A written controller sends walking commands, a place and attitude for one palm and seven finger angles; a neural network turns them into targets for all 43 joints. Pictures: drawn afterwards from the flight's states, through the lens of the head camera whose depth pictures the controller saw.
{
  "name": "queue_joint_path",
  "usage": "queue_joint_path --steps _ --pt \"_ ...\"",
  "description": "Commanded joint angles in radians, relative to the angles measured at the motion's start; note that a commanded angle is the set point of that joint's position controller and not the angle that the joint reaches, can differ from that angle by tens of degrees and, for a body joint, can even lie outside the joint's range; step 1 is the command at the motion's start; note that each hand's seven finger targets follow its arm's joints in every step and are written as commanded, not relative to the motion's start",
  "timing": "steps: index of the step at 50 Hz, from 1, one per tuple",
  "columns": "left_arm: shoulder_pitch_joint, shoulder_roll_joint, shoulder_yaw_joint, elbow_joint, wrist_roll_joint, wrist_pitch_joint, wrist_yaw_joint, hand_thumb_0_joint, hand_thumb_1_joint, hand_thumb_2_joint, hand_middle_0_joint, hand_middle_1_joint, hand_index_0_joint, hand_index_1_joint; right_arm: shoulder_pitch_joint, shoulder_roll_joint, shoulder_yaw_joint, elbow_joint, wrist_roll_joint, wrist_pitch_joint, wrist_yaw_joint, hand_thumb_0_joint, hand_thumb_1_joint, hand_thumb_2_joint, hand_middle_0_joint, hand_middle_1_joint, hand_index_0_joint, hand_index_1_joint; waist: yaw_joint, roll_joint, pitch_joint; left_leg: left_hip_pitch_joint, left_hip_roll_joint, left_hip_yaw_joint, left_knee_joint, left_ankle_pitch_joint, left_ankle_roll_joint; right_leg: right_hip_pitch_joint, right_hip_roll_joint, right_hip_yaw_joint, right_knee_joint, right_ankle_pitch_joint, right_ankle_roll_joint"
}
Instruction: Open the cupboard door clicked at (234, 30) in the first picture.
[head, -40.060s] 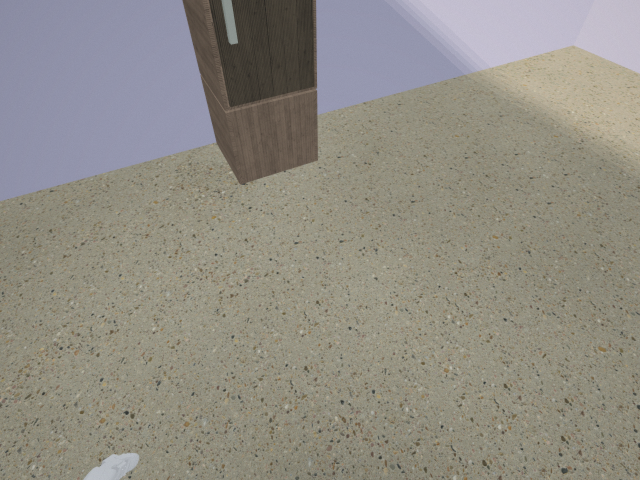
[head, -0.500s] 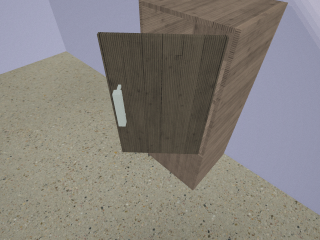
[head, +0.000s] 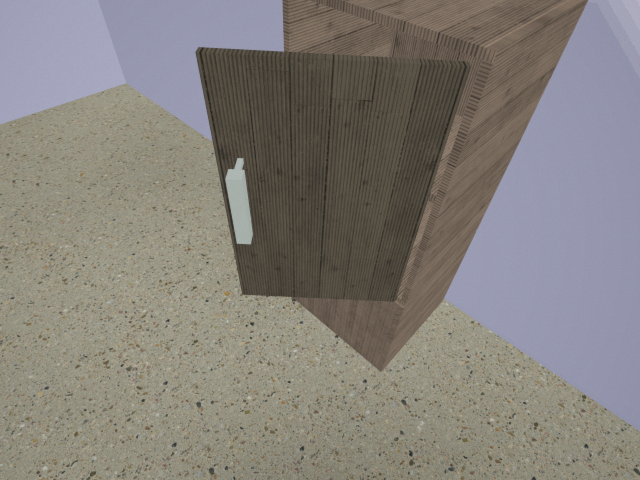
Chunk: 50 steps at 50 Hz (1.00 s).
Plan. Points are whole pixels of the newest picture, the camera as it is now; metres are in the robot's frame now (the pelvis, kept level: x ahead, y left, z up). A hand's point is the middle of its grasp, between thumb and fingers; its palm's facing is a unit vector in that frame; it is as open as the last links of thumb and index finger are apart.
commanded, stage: come to a stop and stand still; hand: left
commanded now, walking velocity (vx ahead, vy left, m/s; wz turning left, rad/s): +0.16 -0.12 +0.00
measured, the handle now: (242, 201) +0.57 +0.17 +0.00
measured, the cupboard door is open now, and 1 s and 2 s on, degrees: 41 41 41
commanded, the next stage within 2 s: look again from close up in 1.06 s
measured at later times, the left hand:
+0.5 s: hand out of the picture +0.05 +0.17 -0.18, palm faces +0.02 -0.98 -0.20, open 7.3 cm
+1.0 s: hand out of the picture +0.01 +0.16 -0.17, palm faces +0.02 -0.98 -0.18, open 7.3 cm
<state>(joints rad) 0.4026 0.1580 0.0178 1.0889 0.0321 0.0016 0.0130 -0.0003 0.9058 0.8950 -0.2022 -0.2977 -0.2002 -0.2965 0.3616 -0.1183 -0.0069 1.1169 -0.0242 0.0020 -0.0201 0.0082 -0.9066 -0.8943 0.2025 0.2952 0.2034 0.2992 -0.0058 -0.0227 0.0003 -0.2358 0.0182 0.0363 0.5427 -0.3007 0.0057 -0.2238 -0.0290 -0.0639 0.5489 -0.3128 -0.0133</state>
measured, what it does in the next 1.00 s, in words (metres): stands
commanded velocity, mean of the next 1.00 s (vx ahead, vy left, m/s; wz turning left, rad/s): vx -0.05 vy -0.02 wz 0.00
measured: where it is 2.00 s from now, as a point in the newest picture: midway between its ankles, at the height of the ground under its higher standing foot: outside the picture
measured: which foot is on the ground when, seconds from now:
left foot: down 0.00-1.00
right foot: down 0.00-1.00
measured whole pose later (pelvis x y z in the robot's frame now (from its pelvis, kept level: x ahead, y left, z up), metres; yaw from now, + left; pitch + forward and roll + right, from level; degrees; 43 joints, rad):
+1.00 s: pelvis +0.00 -0.01 +0.01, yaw +1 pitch -1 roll +0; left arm 0.30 0.17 -0.01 1.06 0.02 0.00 0.03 0.00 0.92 0.89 -0.20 -0.30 -0.20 -0.30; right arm 0.29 -0.13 0.01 1.13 -0.02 0.01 -0.01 0.01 -0.91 -0.89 0.20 0.29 0.20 0.30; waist -0.01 -0.02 0.03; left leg -0.22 0.02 0.11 0.42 -0.17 0.02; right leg -0.18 -0.02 -0.09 0.42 -0.22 -0.01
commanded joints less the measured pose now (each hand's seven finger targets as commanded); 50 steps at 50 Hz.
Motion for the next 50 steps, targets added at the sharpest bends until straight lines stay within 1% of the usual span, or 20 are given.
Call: queue_joint_path --steps 1,3,5,7,8,9,10,11,12,13,15,17,21,23,28,30,33,36,38,50 --pt "0.105 0.063 0.021 -0.027 -0.006 -0.028 0.002 0.000 0.900 0.900 -0.200 -0.300 -0.200 -0.300 0.001 -0.107 -0.027 -0.066 0.002 -0.033 -0.008 0.000 -0.900 -0.900 0.200 0.300 0.200 0.300 0.030 -0.018 0.115 -0.191 0.077 -0.085 -0.095 -0.181 0.065 0.029 -0.071 0.126 -0.143 -0.115 -0.067" --pt "0.158 0.100 0.034 -0.003 -0.008 -0.034 0.010 0.000 0.900 0.900 -0.200 -0.300 -0.200 -0.300 -0.027 -0.060 -0.018 -0.081 0.004 -0.039 -0.005 0.000 -0.900 -0.900 0.200 0.300 0.200 0.300 0.046 -0.196 0.103 -0.277 -0.004 0.054 0.118 -0.094 0.034 0.124 -0.175 0.255 -0.227 -0.010 -0.118" --pt "0.189 0.100 0.038 0.007 -0.005 -0.043 0.019 0.000 0.900 0.900 -0.200 -0.300 -0.200 -0.300 -0.079 -0.054 -0.018 -0.104 0.002 -0.042 -0.002 0.000 -0.900 -0.900 0.200 0.300 0.200 0.300 0.059 -0.190 0.103 -0.335 0.015 0.057 0.266 -0.193 0.028 0.165 -0.259 0.320 -0.254 0.248 -0.184" --pt "0.145 0.082 0.032 -0.001 -0.001 -0.043 0.029 0.000 0.900 0.900 -0.200 -0.300 -0.200 -0.300 -0.072 -0.026 -0.011 -0.093 0.009 -0.043 -0.002 0.000 -0.900 -0.900 0.200 0.300 0.200 0.300 0.031 -0.089 0.095 -0.255 0.028 0.055 0.176 -0.164 0.020 0.150 -0.249 0.233 -0.185 0.513 -0.183" --pt "0.107 0.075 0.026 -0.008 -0.004 -0.039 0.032 0.000 0.900 0.900 -0.200 -0.300 -0.200 -0.300 -0.041 -0.015 -0.003 -0.071 0.013 -0.046 -0.005 0.000 -0.900 -0.900 0.200 0.300 0.200 0.300 0.006 -0.061 0.077 -0.140 0.023 0.056 0.029 -0.068 0.013 0.108 -0.206 0.173 -0.120 0.595 -0.149" --pt "0.077 0.061 0.019 -0.011 -0.012 -0.036 0.032 0.000 0.900 0.900 -0.200 -0.300 -0.200 -0.300 0.024 -0.018 -0.001 -0.037 0.016 -0.051 -0.009 0.000 -0.900 -0.900 0.200 0.300 0.200 0.300 -0.020 -0.027 0.028 0.008 0.020 0.041 -0.102 0.160 0.014 0.072 -0.139 0.102 -0.026 0.640 -0.094" --pt "0.082 0.033 0.009 -0.012 -0.020 -0.035 0.033 0.000 0.900 0.900 -0.200 -0.300 -0.200 -0.300 0.090 -0.076 -0.009 -0.007 0.012 -0.061 -0.020 0.000 -0.900 -0.900 0.200 0.300 0.200 0.300 -0.030 0.088 -0.028 0.158 0.122 -0.055 -0.087 0.577 0.048 -0.004 -0.070 0.043 0.062 0.535 -0.030" --pt "0.094 0.009 0.000 -0.010 -0.030 -0.032 0.039 0.000 0.900 0.900 -0.200 -0.300 -0.200 -0.300 0.110 -0.122 -0.013 0.000 0.015 -0.059 -0.034 0.000 -0.900 -0.900 0.200 0.300 0.200 0.300 -0.019 0.172 -0.078 0.224 0.241 -0.145 -0.069 0.962 0.116 -0.030 -0.034 0.004 0.063 0.252 0.016" --pt "0.097 0.004 -0.003 -0.014 -0.025 -0.024 0.045 0.000 0.900 0.900 -0.200 -0.300 -0.200 -0.300 0.075 -0.130 -0.013 -0.005 0.020 -0.050 -0.037 0.000 -0.900 -0.900 0.200 0.300 0.200 0.300 -0.001 0.171 -0.075 0.224 0.289 -0.135 -0.078 1.063 0.160 -0.024 -0.027 0.016 0.046 -0.040 0.023" --pt "0.072 0.015 0.002 -0.014 -0.023 -0.009 0.045 0.000 0.900 0.900 -0.200 -0.300 -0.200 -0.300 0.026 -0.144 -0.012 -0.009 0.020 -0.044 -0.039 0.000 -0.900 -0.900 0.200 0.300 0.200 0.300 0.002 0.223 -0.002 0.192 0.283 -0.140 -0.104 1.059 0.163 -0.053 -0.024 0.013 0.061 -0.088 0.024" --pt "0.048 0.022 0.005 -0.022 -0.018 0.002 0.040 0.000 0.900 0.900 -0.200 -0.300 -0.200 -0.300 -0.005 -0.134 -0.015 -0.024 0.017 -0.036 -0.045 0.000 -0.900 -0.900 0.200 0.300 0.200 0.300 0.005 0.193 0.078 0.141 0.265 -0.130 -0.122 1.029 0.158 -0.076 -0.032 0.018 0.053 -0.083 0.022" --pt "0.055 0.027 0.010 -0.029 -0.012 0.005 0.035 0.000 0.900 0.900 -0.200 -0.300 -0.200 -0.300 -0.030 -0.140 -0.026 -0.043 0.018 -0.032 -0.048 0.000 -0.900 -0.900 0.200 0.300 0.200 0.300 0.014 0.121 0.095 0.129 0.241 -0.105 -0.100 0.988 0.141 -0.069 -0.033 0.016 0.004 0.035 0.018" --pt "0.036 0.048 0.026 -0.073 -0.005 0.015 0.029 0.000 0.900 0.900 -0.200 -0.300 -0.200 -0.300 -0.079 -0.163 -0.051 -0.092 0.011 -0.016 -0.046 0.000 -0.900 -0.900 0.200 0.300 0.200 0.300 0.017 0.091 0.005 0.080 0.197 -0.074 -0.077 0.675 0.104 -0.013 -0.050 0.041 0.015 0.291 0.009" --pt "0.025 0.058 0.030 -0.093 -0.001 0.011 0.029 0.000 0.900 0.900 -0.200 -0.300 -0.200 -0.300 -0.087 -0.154 -0.057 -0.105 0.009 -0.011 -0.042 0.000 -0.900 -0.900 0.200 0.300 0.200 0.300 0.014 0.036 -0.031 0.059 0.163 -0.048 -0.039 0.576 0.083 0.011 -0.064 0.071 -0.003 0.420 -0.001" --pt "-0.029 0.112 0.027 -0.125 -0.006 -0.004 0.031 0.000 0.900 0.900 -0.200 -0.300 -0.200 -0.300 -0.101 -0.086 -0.041 -0.121 0.010 0.001 -0.019 0.000 -0.900 -0.900 0.200 0.300 0.200 0.300 0.006 -0.119 -0.083 -0.016 0.045 0.035 0.037 0.142 0.010 0.069 -0.185 0.176 -0.085 0.586 -0.068" --pt "-0.071 0.120 0.022 -0.133 -0.010 -0.005 0.029 0.000 0.900 0.900 -0.200 -0.300 -0.200 -0.300 -0.109 -0.079 -0.033 -0.118 0.011 0.004 -0.012 0.000 -0.900 -0.900 0.200 0.300 0.200 0.300 0.000 -0.120 -0.045 -0.008 0.038 0.025 0.004 0.084 0.003 0.021 -0.185 0.173 -0.119 0.465 -0.079" --pt "-0.106 0.109 0.013 -0.140 -0.014 -0.005 0.025 0.000 0.900 0.900 -0.200 -0.300 -0.200 -0.300 -0.112 -0.098 -0.027 -0.100 0.006 0.001 -0.005 0.000 -0.900 -0.900 0.200 0.300 0.200 0.300 -0.002 -0.037 0.017 0.038 0.075 -0.010 -0.086 0.146 0.013 -0.062 -0.123 0.127 -0.148 0.210 -0.040" --pt "-0.097 0.104 0.008 -0.124 -0.016 -0.006 0.022 0.000 0.900 0.900 -0.200 -0.300 -0.200 -0.300 -0.122 -0.114 -0.019 -0.084 0.005 -0.007 0.000 0.000 -0.900 -0.900 0.200 0.300 0.200 0.300 0.016 0.016 0.061 -0.015 0.101 -0.050 -0.166 0.113 0.025 -0.026 -0.085 0.108 -0.177 0.095 -0.014" --pt "-0.088 0.100 0.003 -0.109 -0.015 -0.009 0.021 0.000 0.900 0.900 -0.200 -0.300 -0.200 -0.300 -0.119 -0.116 -0.014 -0.075 0.007 -0.008 0.001 0.000 -0.900 -0.900 0.200 0.300 0.200 0.300 0.017 0.006 0.091 -0.026 0.095 -0.051 -0.194 0.060 0.020 -0.029 -0.083 0.113 -0.211 0.041 -0.013" --pt "-0.039 0.091 -0.005 -0.051 -0.019 -0.023 0.020 0.000 0.900 0.900 -0.200 -0.300 -0.200 -0.300 -0.032 -0.111 -0.004 -0.022 0.008 -0.015 0.003 0.000 -0.900 -0.900 0.200 0.300 0.200 0.300 0.007 0.020 0.067 0.002 0.085 -0.046 -0.238 0.009 0.012 -0.015 -0.088 0.104 -0.265 -0.009 -0.019"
